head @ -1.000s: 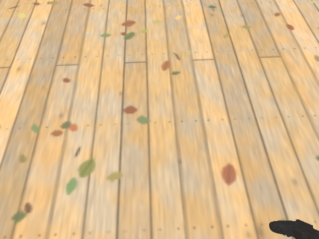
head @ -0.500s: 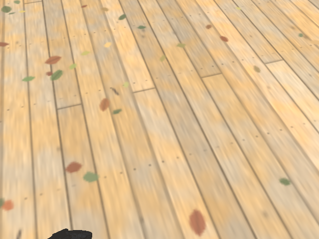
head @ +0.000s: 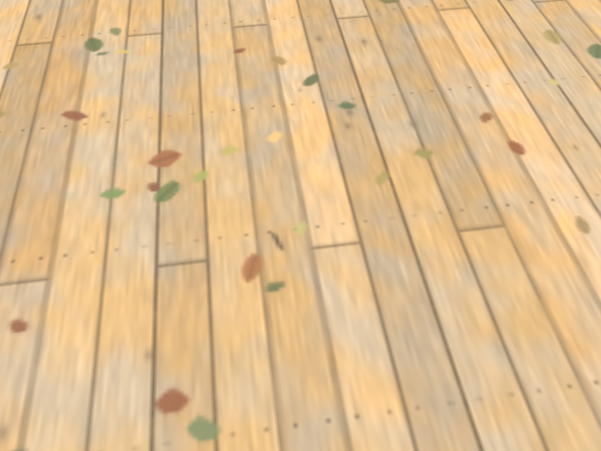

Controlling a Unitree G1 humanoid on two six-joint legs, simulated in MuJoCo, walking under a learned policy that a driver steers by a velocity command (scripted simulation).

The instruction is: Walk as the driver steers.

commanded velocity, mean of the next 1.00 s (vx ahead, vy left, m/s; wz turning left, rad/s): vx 0.35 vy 0.00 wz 0.33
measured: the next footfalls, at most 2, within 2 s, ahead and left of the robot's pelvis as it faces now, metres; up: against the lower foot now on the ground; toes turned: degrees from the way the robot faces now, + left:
left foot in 0.10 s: +0.22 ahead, +0.11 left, +0.00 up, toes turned +4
right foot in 0.62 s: +0.51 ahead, -0.06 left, +0.00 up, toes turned +9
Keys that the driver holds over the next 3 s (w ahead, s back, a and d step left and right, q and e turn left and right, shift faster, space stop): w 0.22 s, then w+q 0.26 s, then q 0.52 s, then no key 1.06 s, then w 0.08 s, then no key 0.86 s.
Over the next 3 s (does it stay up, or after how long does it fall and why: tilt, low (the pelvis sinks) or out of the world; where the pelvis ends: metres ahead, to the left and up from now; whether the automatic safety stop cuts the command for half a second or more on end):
stays up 0.42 0.06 0.01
